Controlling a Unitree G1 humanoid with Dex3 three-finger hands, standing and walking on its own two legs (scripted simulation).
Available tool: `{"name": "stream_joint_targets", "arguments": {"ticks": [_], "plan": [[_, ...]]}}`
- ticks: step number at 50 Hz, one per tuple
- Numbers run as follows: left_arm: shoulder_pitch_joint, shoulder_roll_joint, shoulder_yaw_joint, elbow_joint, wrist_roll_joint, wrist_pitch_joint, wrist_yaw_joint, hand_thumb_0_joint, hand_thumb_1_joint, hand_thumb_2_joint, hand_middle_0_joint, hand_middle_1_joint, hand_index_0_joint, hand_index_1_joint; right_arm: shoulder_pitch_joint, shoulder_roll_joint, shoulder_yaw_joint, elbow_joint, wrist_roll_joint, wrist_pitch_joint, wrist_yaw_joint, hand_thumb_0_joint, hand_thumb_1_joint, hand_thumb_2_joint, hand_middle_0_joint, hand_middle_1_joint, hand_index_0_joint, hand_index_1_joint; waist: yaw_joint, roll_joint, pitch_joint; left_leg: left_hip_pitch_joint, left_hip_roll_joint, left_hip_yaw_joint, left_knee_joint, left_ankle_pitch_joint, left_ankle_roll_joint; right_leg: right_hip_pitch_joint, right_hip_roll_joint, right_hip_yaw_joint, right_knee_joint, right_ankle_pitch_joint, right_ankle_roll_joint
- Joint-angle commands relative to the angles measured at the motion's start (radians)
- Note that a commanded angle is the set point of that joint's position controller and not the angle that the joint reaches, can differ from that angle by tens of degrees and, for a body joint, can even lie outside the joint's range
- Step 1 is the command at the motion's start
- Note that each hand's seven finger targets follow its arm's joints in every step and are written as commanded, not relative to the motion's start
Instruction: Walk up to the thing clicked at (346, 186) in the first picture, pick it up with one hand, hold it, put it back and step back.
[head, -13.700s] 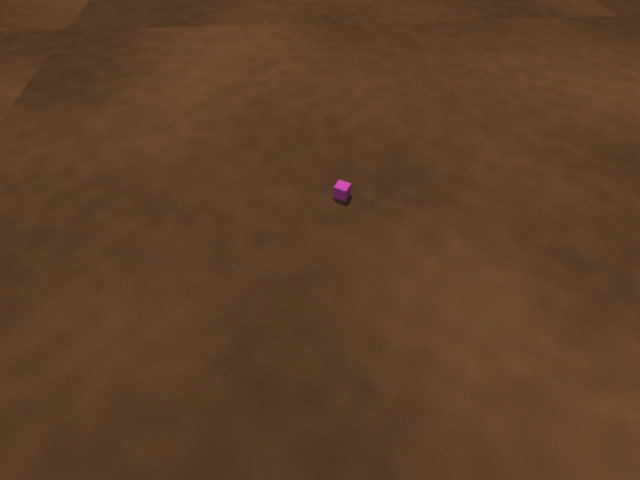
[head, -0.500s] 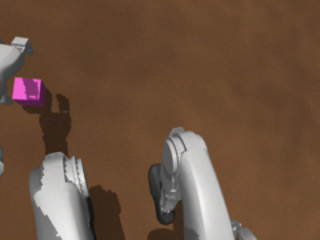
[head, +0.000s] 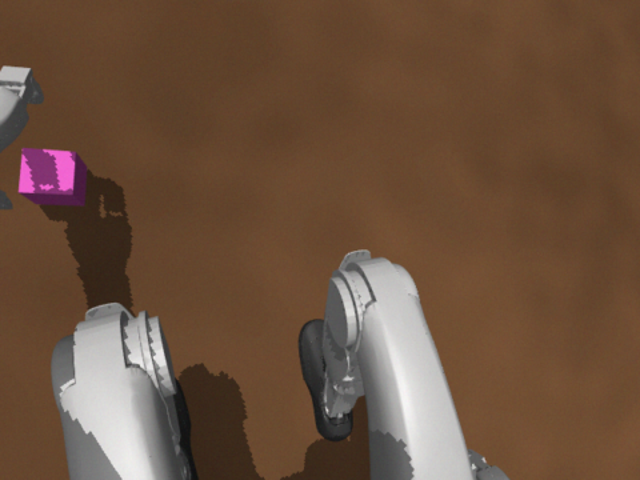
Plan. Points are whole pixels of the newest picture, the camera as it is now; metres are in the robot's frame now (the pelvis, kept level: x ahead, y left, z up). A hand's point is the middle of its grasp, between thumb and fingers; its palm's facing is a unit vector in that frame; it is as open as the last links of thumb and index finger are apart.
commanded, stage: close in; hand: left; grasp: from above
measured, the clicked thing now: (55, 178) +0.52 +0.26 -0.29
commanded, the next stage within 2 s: rest palm in 0.20 s
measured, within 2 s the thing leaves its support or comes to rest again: neither
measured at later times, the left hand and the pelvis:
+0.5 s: hand (23, 169) +0.50 +0.27 -0.20, palm faces -0.47 +0.01 -0.88, open 14.2 cm; pelvis +0.00 +0.00 -0.01, yaw -1 degrees
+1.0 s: hand (41, 176) +0.51 +0.26 -0.24, palm faces -0.48 -0.02 -0.88, open 14.3 cm; pelvis +0.00 +0.00 -0.02, yaw -4 degrees
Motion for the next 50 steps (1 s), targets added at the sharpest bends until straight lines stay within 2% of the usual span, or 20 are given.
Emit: {"name": "stream_joint_targets", "arguments": {"ticks": [1,5,8,12,13,15,17,20,22,23,24,25,28,30,33,35,38,41,45,50], "plan": [[-0.396,0.171,-0.007,-0.128,0.001,-0.02,0.031,0.0,-0.57,1.067,-0.078,-1.013,-0.071,-1.02,0.236,-0.267,-0.094,0.016,0.003,0.008,-0.016,0.0,-0.919,-0.902,0.2,0.3,0.2,0.3,-0.055,0.356,-0.668,0.5,-0.02,0.102,-0.258,0.125,0.024,0.355,0.058,-0.095,-0.252,0.115,-0.08],[-0.345,0.145,-0.031,-0.013,0.026,-0.021,0.034,0.0,-0.55,1.071,-0.082,-1.017,-0.076,-1.022,0.214,-0.276,-0.076,0.013,0.0,0.017,-0.017,0.0,-0.915,-0.901,0.2,0.3,0.2,0.3,-0.067,0.323,-0.587,0.49,-0.022,0.085,-0.261,0.168,0.023,0.309,0.057,-0.115,-0.232,0.149,-0.083],[-0.367,0.202,-0.002,-0.021,0.046,-0.03,0.057,0.0,-0.542,1.071,-0.083,-1.017,-0.078,-1.022,0.192,-0.276,-0.064,-0.005,-0.005,0.019,-0.013,0.0,-0.912,-0.9,0.2,0.3,0.2,0.3,-0.046,0.361,-0.615,0.516,-0.022,0.083,-0.268,0.185,0.021,0.321,0.057,-0.115,-0.212,0.162,-0.082],[-0.409,0.207,0.008,-0.012,0.069,-0.043,0.096,0.0,-0.549,1.043,-0.071,-0.987,-0.065,-0.991,0.201,-0.288,-0.056,-0.008,-0.017,0.012,-0.01,0.0,-0.91,-0.9,0.2,0.3,0.2,0.3,-0.081,0.392,-0.608,0.57,-0.021,0.078,-0.248,0.222,0.017,0.295,0.053,-0.119,-0.198,0.19,-0.08],[-0.419,0.259,0.042,-0.03,0.079,-0.05,0.112,0.0,-0.555,1.041,-0.069,-0.993,-0.064,-0.998,0.184,-0.288,-0.054,-0.022,-0.02,0.01,-0.01,0.0,-0.911,-0.9,0.2,0.3,0.2,0.3,-0.073,0.406,-0.626,0.553,-0.018,0.078,-0.249,0.199,0.018,0.308,0.058,-0.119,-0.194,0.173,-0.08],[-0.421,0.274,0.051,-0.024,0.085,-0.053,0.138,0.0,-0.554,1.027,-0.066,-0.98,-0.061,-0.984,0.18,-0.292,-0.053,-0.029,-0.026,0.003,-0.01,0.0,-0.909,-0.9,0.2,0.3,0.199,0.3,-0.068,0.415,-0.643,0.544,-0.022,0.086,-0.242,0.193,0.02,0.323,0.055,-0.116,-0.197,0.175,-0.079],[-0.412,0.253,0.052,-0.002,0.095,-0.049,0.161,0.0,-0.578,1.073,-0.071,-0.938,-0.043,-0.966,0.188,-0.29,-0.051,-0.03,-0.035,-0.004,-0.006,0.0,-0.906,-0.903,0.199,0.3,0.199,0.3,-0.087,0.427,-0.642,0.57,-0.018,0.079,-0.244,0.2,0.016,0.302,0.056,-0.123,-0.18,0.179,-0.077],[-0.4,0.23,0.036,0.087,0.099,-0.04,0.186,0.0,-0.572,1.068,-0.072,-0.94,-0.046,-0.966,0.171,-0.295,-0.041,-0.035,-0.042,-0.024,-0.004,0.0,-0.906,-0.903,0.199,0.3,0.199,0.3,-0.112,0.396,-0.569,0.519,-0.016,0.074,-0.232,0.135,0.023,0.262,0.059,-0.129,-0.181,0.138,-0.075],[-0.399,0.279,0.061,0.08,0.11,-0.035,0.196,0.0,-0.565,1.07,-0.073,-0.941,-0.047,-0.966,0.181,-0.308,-0.038,-0.03,-0.044,-0.034,-0.005,0.0,-0.904,-0.902,0.199,0.3,0.199,0.3,-0.111,0.398,-0.56,0.509,-0.016,0.076,-0.226,0.122,0.026,0.259,0.06,-0.127,-0.176,0.129,-0.072],[-0.407,0.26,0.035,0.074,0.11,-0.034,0.197,0.0,-0.571,1.069,-0.072,-0.94,-0.046,-0.966,0.175,-0.303,-0.032,-0.032,-0.045,-0.04,-0.005,0.0,-0.906,-0.902,0.199,0.3,0.199,0.3,-0.105,0.414,-0.56,0.501,-0.016,0.078,-0.229,0.119,0.024,0.264,0.061,-0.126,-0.178,0.125,-0.075],[-0.405,0.281,0.056,0.072,0.114,-0.034,0.202,0.0,-0.561,1.062,-0.073,-0.944,-0.05,-0.967,0.184,-0.309,-0.032,-0.037,-0.053,-0.047,-0.002,0.0,-0.905,-0.902,0.199,0.3,0.199,0.3,-0.116,0.42,-0.569,0.524,-0.014,0.075,-0.223,0.132,0.024,0.269,0.059,-0.131,-0.171,0.136,-0.07],[-0.393,0.315,0.079,0.073,0.108,-0.03,0.209,0.0,-0.553,1.054,-0.07,-0.949,-0.05,-0.969,0.188,-0.314,-0.029,-0.034,-0.052,-0.049,-0.003,0.0,-0.902,-0.901,0.199,0.3,0.199,0.3,-0.11,0.412,-0.583,0.515,-0.013,0.073,-0.218,0.132,0.026,0.287,0.062,-0.132,-0.17,0.14,-0.069],[-0.39,0.346,0.096,0.064,0.109,-0.03,0.22,0.0,-0.553,1.052,-0.069,-0.944,-0.048,-0.964,0.194,-0.325,-0.023,-0.036,-0.058,-0.055,-0.005,0.0,-0.902,-0.901,0.199,0.3,0.199,0.3,-0.116,0.402,-0.609,0.499,-0.01,0.075,-0.194,0.169,0.026,0.329,0.064,-0.131,-0.167,0.174,-0.069],[-0.374,0.307,0.07,0.082,0.1,-0.024,0.219,0.0,-0.568,1.053,-0.068,-0.943,-0.045,-0.966,0.183,-0.313,-0.015,-0.038,-0.061,-0.062,-0.003,0.0,-0.905,-0.903,0.199,0.3,0.199,0.3,-0.12,0.407,-0.601,0.483,-0.007,0.075,-0.188,0.154,0.027,0.337,0.07,-0.125,-0.16,0.167,-0.07],[-0.351,0.373,0.11,0.083,0.101,-0.019,0.225,0.0,-0.562,1.054,-0.072,-0.928,-0.046,-0.953,0.194,-0.338,-0.012,-0.04,-0.063,-0.068,-0.005,0.0,-0.904,-0.902,0.199,0.3,0.199,0.3,-0.119,0.401,-0.583,0.471,-0.008,0.076,-0.165,0.178,0.025,0.335,0.069,-0.135,-0.159,0.183,-0.072],[-0.326,0.367,0.105,0.078,0.104,-0.016,0.226,0.0,-0.571,1.059,-0.07,-0.928,-0.041,-0.956,0.186,-0.337,-0.01,-0.042,-0.066,-0.068,-0.004,0.0,-0.905,-0.903,0.199,0.3,0.199,0.3,-0.112,0.419,-0.582,0.489,-0.005,0.072,-0.166,0.203,0.02,0.34,0.072,-0.139,-0.155,0.202,-0.074],[-0.323,0.36,0.107,0.068,0.099,-0.012,0.226,0.0,-0.563,1.054,-0.07,-0.925,-0.043,-0.951,0.196,-0.341,-0.007,-0.05,-0.072,-0.074,0.003,0.0,-0.903,-0.902,0.199,0.3,0.199,0.3,-0.128,0.439,-0.575,0.528,-0.002,0.068,-0.158,0.241,0.015,0.34,0.073,-0.147,-0.145,0.23,-0.071],[-0.294,0.392,0.125,0.08,0.103,-0.011,0.225,0.0,-0.561,1.055,-0.077,-0.915,-0.048,-0.944,0.194,-0.348,-0.001,-0.058,-0.076,-0.073,0.008,0.0,-0.904,-0.903,0.199,0.3,0.199,0.3,-0.127,0.422,-0.552,0.494,-0.001,0.066,-0.153,0.239,0.017,0.364,0.075,-0.147,-0.147,0.23,-0.071],[-0.303,0.382,0.117,0.064,0.092,-0.017,0.222,0.0,-0.575,1.073,-0.075,-0.911,-0.041,-0.945,0.182,-0.36,0.004,-0.072,-0.085,-0.078,0.012,0.0,-0.905,-0.905,0.199,0.3,0.199,0.3,-0.139,0.428,-0.538,0.497,0.002,0.061,-0.14,0.221,0.014,0.349,0.077,-0.155,-0.148,0.213,-0.074],[-0.29,0.372,0.107,0.061,0.085,-0.026,0.229,0.0,-0.56,1.063,-0.082,-0.91,-0.05,-0.942,0.178,-0.352,0.004,-0.068,-0.086,-0.081,0.015,0.0,-0.904,-0.905,0.199,0.3,0.199,0.3,-0.133,0.432,-0.546,0.514,0.006,0.057,-0.143,0.212,0.013,0.357,0.082,-0.156,-0.146,0.208,-0.07]]}}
